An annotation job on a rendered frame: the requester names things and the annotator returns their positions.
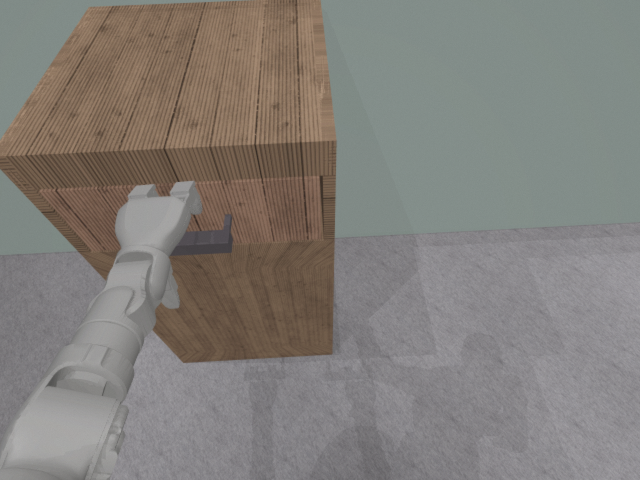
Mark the drawer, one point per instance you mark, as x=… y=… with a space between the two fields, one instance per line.
x=262 y=210

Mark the cabinet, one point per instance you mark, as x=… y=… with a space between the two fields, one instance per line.
x=206 y=91

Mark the left robot upper arm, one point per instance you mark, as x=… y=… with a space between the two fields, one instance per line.
x=67 y=435

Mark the left robot hand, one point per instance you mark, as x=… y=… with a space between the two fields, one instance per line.
x=159 y=222

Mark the left robot forearm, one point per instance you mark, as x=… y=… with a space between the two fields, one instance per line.
x=100 y=357

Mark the handle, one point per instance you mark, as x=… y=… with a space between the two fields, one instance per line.
x=206 y=242

